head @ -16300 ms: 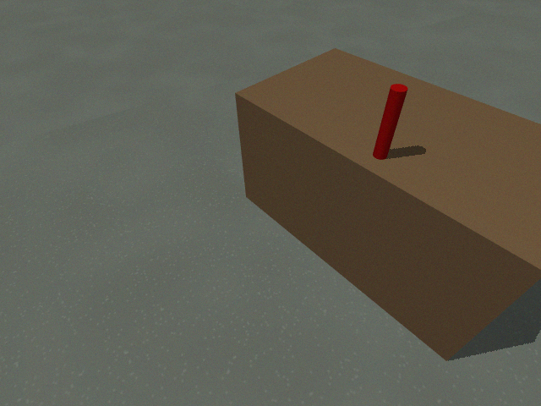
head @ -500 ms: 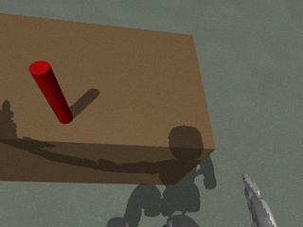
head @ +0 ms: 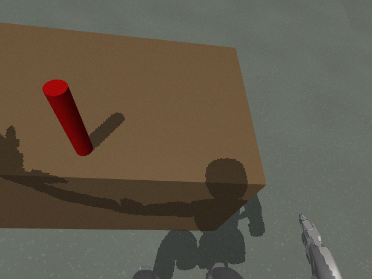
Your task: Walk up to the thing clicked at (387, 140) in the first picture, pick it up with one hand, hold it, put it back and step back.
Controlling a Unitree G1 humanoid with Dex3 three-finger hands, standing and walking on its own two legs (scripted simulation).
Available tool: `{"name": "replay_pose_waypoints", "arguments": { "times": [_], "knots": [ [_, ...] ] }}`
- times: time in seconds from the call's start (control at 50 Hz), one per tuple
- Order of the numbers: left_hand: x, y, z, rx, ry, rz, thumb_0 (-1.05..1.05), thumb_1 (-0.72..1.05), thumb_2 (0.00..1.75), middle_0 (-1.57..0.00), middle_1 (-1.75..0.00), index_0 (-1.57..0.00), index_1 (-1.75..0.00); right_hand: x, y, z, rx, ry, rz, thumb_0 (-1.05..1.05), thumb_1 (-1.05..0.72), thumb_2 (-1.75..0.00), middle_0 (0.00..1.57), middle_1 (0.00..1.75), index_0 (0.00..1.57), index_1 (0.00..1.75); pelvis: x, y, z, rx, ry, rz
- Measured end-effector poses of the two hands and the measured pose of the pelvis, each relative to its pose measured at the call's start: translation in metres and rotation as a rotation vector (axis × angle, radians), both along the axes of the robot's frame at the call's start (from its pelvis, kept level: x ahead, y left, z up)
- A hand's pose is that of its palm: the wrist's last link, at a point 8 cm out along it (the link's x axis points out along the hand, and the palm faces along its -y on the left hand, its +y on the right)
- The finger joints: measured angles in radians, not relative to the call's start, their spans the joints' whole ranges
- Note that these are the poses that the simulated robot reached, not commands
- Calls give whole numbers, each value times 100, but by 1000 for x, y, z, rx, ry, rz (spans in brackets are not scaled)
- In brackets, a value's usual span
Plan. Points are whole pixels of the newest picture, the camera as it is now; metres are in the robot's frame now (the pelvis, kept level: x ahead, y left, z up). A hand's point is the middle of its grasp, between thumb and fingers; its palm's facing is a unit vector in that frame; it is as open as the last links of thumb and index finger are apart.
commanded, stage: go down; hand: left
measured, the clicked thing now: (72, 123) +0.47 +0.27 +0.01
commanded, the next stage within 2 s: none
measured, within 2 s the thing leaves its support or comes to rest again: neither
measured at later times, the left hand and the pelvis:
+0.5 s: hand out of the picture +0.37 +0.45 +0.08, palm faces +0.40 -0.92 +0.03, open 17.7 cm; pelvis +0.00 +0.00 -0.01, yaw +0 degrees
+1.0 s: hand out of the picture +0.37 +0.45 +0.07, palm faces +0.41 -0.91 +0.03, open 17.7 cm; pelvis -0.01 +0.00 -0.01, yaw +0 degrees
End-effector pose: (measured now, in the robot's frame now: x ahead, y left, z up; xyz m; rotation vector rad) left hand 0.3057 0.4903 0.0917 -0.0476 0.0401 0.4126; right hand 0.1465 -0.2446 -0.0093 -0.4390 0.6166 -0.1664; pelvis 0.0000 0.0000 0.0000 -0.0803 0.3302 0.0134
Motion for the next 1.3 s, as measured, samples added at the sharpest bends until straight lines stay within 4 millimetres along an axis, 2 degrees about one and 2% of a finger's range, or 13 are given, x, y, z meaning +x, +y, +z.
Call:
{"name": "replay_pose_waypoints", "arguments": {
  "times": [0.26, 0.46, 0.8, 0.98, 1.3],
  "knots": [
    [14, -1, -10, -5, -6, -4, -2, -61, 4, -6, -3, -6, -4, -3, -5, -4, -28, 35, 3, -1, 51, -5, 6, 5, 6, 5, -4, -3, -4, -6, 22, 4],
    [25, -2, -7, 7, -3, -3, -2, -61, 4, -6, -3, -6, -4, -4, -5, -4, -21, 38, -7, -1, 50, -6, 6, 5, 6, 5, -3, -3, -5, -6, 34, -1],
    [23, -4, -16, -4, -2, 2, -2, -61, 4, -6, -3, -6, -4, 3, -6, 3, -33, 20, 18, -1, 50, -6, 6, 5, 6, 5, -1, -4, -6, -5, 34, 0],
    [26, -2, -20, 2, 0, 7, -2, -61, 3, -7, -3, -7, -4, -4, -12, 2, -44, 31, 0, -1, 50, -6, 6, 5, 6, 5, -6, -5, -9, -8, 42, 0],
    [29, -3, -16, 5, -3, 0, -2, -61, 2, -7, -3, -7, -4, -8, -7, 3, -36, 23, -3, -1, 50, -5, 6, 5, 6, 5, -7, -2, -9, -10, 39, -4]
  ]
}}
